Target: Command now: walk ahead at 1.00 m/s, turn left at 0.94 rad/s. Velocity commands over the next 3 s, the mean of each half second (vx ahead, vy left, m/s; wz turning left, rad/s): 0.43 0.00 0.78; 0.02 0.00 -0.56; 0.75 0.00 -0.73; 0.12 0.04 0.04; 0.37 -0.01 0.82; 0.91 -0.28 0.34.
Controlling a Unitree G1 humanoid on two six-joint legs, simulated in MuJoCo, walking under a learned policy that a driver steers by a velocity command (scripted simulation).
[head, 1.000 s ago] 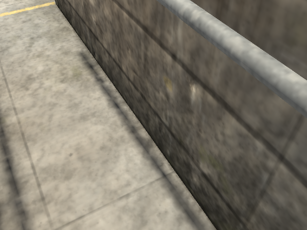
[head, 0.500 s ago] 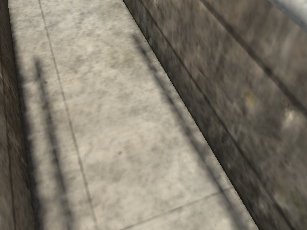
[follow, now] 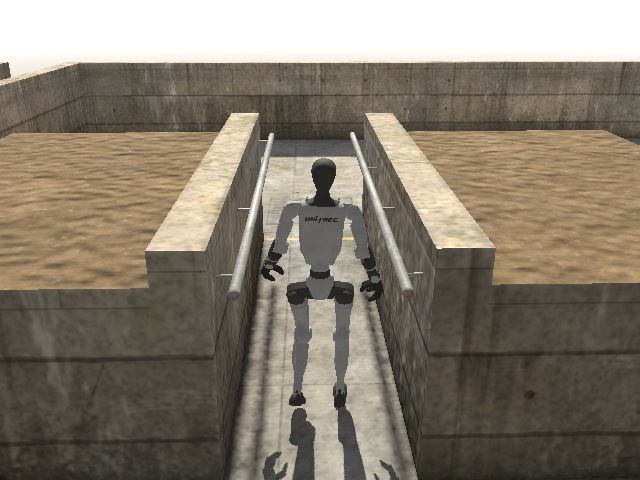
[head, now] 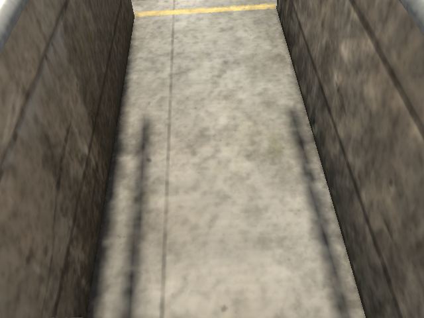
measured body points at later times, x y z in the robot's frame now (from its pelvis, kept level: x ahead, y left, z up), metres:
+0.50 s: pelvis +0.31 -0.01 -0.01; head +0.37 +0.03 +0.44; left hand +0.31 +0.28 -0.13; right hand +0.57 -0.19 -0.10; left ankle +0.36 +0.09 -0.73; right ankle +0.38 -0.20 -0.59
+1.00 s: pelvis +0.43 -0.03 +0.01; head +0.48 -0.07 +0.45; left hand +0.49 +0.28 -0.07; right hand +0.63 -0.27 -0.11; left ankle +0.41 +0.18 -0.64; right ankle +0.48 -0.14 -0.73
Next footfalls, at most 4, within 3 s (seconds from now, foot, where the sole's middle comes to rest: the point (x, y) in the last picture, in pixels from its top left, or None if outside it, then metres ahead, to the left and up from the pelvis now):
0.32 left None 0.40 0.10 -0.77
0.68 right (273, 310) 0.52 -0.13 -0.77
1.22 left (171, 310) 0.53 0.18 -0.77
1.64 right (249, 258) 0.69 -0.07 -0.77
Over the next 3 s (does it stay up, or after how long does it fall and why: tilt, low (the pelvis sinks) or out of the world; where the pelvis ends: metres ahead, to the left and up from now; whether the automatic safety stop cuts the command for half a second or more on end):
stays up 1.22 0.01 -0.02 its command is cut before an obstacle after 0.2 s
